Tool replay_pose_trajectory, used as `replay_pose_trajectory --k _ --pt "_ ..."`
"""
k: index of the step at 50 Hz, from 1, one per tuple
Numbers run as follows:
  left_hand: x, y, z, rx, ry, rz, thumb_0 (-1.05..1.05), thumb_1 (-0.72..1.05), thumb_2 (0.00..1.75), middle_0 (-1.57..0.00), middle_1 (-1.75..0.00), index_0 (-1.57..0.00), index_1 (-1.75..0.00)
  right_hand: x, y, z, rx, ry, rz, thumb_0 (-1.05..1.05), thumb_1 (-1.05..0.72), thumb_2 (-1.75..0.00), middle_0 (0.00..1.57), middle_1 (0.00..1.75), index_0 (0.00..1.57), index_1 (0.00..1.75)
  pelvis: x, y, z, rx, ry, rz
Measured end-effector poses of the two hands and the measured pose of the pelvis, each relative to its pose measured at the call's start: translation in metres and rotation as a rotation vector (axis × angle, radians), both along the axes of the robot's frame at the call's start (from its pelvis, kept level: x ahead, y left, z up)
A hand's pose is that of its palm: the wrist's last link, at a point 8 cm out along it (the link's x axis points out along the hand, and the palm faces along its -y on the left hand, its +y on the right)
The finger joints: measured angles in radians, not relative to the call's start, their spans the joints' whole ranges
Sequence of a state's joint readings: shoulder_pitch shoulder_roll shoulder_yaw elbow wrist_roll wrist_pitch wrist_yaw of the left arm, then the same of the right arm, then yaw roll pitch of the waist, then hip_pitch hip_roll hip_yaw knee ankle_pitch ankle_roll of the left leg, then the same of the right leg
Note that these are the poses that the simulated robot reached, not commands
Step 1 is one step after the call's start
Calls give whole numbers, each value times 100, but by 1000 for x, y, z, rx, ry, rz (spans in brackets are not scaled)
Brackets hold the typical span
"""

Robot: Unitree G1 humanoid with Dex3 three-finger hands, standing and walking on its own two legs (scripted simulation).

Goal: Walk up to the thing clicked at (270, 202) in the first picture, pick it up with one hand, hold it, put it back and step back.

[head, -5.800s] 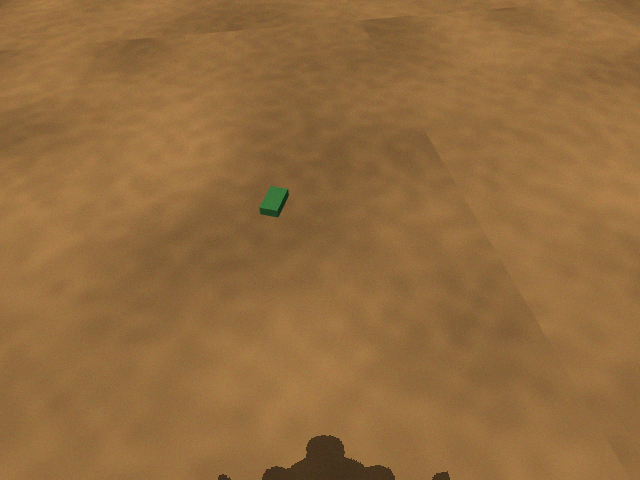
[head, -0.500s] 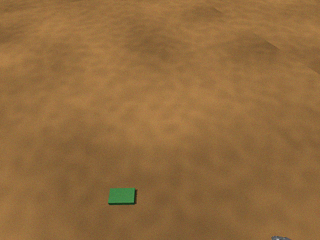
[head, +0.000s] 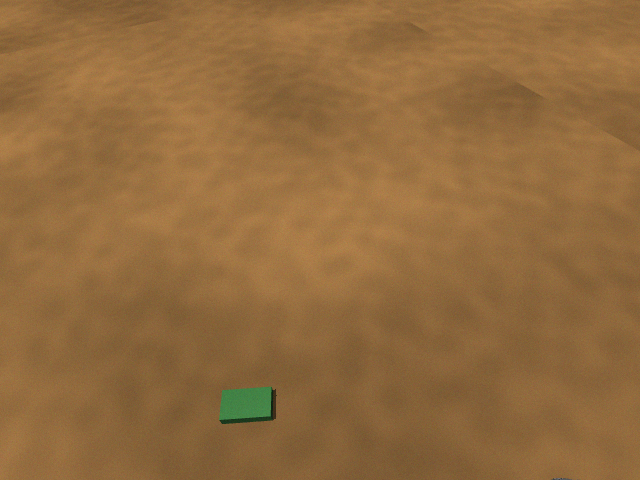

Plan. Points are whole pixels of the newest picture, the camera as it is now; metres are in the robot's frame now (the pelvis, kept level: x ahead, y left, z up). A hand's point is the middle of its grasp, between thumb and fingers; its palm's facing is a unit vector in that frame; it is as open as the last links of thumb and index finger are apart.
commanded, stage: walk up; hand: left
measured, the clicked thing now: (247, 405) +0.45 +0.29 -0.76
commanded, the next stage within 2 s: stand in 0.42 s
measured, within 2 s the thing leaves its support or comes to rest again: neither
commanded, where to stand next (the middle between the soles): +0.09 +0.02 m, yaw +2 degrees
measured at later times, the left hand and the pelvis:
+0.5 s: hand out of the picture +0.10 +0.26 -0.15, palm faces -0.03 -0.93 -0.37, open 7.4 cm; pelvis +0.01 +0.00 +0.00, yaw +0 degrees
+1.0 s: hand out of the picture +0.09 +0.25 -0.15, palm faces -0.01 -0.94 -0.34, open 7.4 cm; pelvis +0.01 -0.01 +0.01, yaw +0 degrees
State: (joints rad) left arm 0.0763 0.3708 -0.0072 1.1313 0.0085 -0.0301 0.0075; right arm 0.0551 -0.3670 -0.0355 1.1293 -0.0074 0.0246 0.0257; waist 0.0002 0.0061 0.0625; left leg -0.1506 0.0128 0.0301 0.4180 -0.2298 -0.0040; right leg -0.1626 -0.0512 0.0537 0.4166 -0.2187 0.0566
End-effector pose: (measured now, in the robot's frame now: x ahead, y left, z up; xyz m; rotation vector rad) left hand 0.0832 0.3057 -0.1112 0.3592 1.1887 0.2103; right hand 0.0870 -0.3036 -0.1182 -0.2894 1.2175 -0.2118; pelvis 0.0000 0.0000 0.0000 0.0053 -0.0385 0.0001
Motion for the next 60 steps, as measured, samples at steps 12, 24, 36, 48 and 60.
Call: replay_pose_trajectory --k 12,24,36,48,60 --pt "-4 -1 -3 -6 30 4 0 90 90 -20 -30 -20 -30 -15 1 -2 -1 40 -21 1 -90 -90 20 30 20 30 4 1 1 1 4 -4" --pt "6 -2 -2 -11 19 4 0 90 90 -20 -30 -20 -30 -3 2 1 -4 11 -13 1 -90 -90 20 30 20 30 7 1 2 1 7 -4" --pt "7 -14 -5 -49 15 12 0 90 90 -20 -30 -20 -30 8 2 8 -11 -13 11 1 -90 -90 20 30 20 30 10 -4 5 -2 10 2" --pt "-3 -16 -6 -49 40 33 0 90 90 -20 -30 -20 -30 8 -3 7 -18 1 17 1 -90 -90 20 30 20 30 12 -7 6 -4 11 7" --pt "-5 -15 -4 -42 44 38 0 90 90 -20 -30 -20 -30 7 -3 6 -16 10 25 1 -90 -90 20 30 20 30 13 -9 6 -4 11 8"
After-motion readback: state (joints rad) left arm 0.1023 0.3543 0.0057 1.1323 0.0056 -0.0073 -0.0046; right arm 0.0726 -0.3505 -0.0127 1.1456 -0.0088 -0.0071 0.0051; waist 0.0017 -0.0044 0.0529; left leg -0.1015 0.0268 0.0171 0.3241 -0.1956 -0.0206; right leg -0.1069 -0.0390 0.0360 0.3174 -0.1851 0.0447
